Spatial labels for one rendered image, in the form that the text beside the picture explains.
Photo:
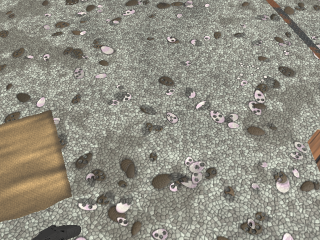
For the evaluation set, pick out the robot left hand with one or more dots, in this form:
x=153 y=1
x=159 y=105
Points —
x=63 y=232

